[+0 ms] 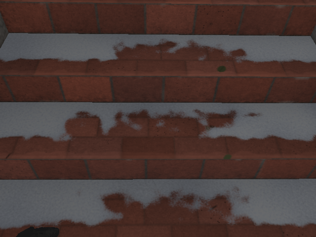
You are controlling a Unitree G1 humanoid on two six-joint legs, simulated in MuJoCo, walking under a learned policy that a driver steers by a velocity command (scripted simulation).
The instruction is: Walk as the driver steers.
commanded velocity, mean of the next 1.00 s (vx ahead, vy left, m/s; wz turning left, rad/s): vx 0.48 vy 0.00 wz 0.07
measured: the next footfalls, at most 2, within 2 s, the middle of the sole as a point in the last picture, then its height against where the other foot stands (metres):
left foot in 0.46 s outside the picture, level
right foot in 0.90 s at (181, 219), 0.15 m higher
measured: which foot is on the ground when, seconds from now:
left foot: down 0.00-0.02, up 0.04-0.44, down 0.46-0.92, up 0.94-1.00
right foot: down 0.00-0.46, up 0.48-0.88, down 0.90-1.00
